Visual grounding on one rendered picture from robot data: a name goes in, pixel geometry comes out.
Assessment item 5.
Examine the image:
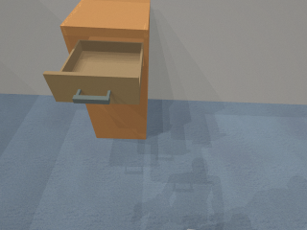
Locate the drawer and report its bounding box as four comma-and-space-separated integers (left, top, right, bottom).
42, 39, 144, 105

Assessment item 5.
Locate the cabinet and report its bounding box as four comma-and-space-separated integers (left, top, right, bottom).
60, 0, 151, 140

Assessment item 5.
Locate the handle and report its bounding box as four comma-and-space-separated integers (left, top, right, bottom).
72, 89, 111, 104

